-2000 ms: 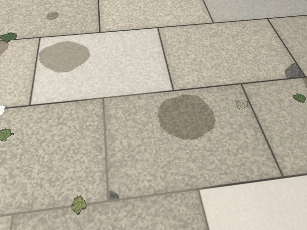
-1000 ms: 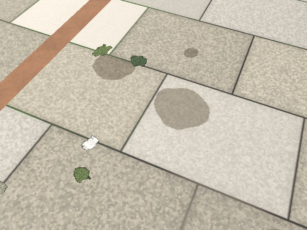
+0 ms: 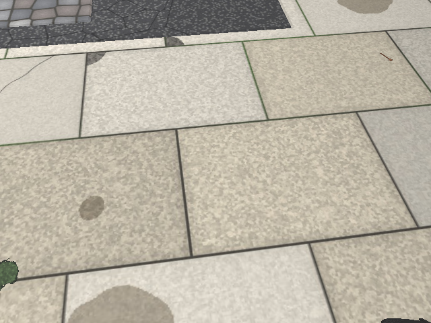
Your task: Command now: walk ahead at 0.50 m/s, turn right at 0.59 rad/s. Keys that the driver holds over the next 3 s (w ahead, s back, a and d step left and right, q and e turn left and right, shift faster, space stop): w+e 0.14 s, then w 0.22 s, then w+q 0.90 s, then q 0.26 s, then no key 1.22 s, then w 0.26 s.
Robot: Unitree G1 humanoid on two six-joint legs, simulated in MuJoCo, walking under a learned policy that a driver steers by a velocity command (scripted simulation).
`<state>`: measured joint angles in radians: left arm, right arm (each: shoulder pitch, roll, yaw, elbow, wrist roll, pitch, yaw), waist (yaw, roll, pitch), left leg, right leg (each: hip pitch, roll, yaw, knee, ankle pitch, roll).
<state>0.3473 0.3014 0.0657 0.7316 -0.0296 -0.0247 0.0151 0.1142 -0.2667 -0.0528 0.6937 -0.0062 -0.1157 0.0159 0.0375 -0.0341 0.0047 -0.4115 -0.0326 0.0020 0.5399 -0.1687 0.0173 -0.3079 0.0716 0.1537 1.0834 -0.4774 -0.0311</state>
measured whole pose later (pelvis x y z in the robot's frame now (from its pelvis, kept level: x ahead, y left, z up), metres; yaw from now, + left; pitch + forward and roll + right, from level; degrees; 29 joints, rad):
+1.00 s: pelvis +0.53 -0.05 -0.01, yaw +6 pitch +1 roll -1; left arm 0.31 0.28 0.08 0.84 -0.01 -0.04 0.02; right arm 0.08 -0.28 -0.07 0.72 0.03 -0.03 0.05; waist 0.03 0.01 0.06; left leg -0.52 -0.02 0.06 0.66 -0.17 0.11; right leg -0.04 -0.09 -0.19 0.80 -0.49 0.04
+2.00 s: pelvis +0.86 +0.01 +0.01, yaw +31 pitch -1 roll -1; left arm 0.16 0.26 0.02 0.87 0.02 0.00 -0.01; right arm 0.18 -0.23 -0.02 0.68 -0.03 0.02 0.00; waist 0.03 -0.02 0.02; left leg -0.24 -0.01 -0.03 0.53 -0.27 0.01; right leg -0.25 -0.04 -0.04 0.48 -0.21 0.03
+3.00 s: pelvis +0.93 +0.02 +0.01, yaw +31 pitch +0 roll +1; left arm 0.23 0.25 0.04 1.10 -0.02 -0.07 0.00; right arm 0.33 -0.26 -0.06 1.00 0.03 -0.03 -0.02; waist 0.00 0.02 -0.01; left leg -0.14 0.00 -0.03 0.49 -0.36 0.01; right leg -0.25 -0.02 -0.06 0.57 -0.35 -0.07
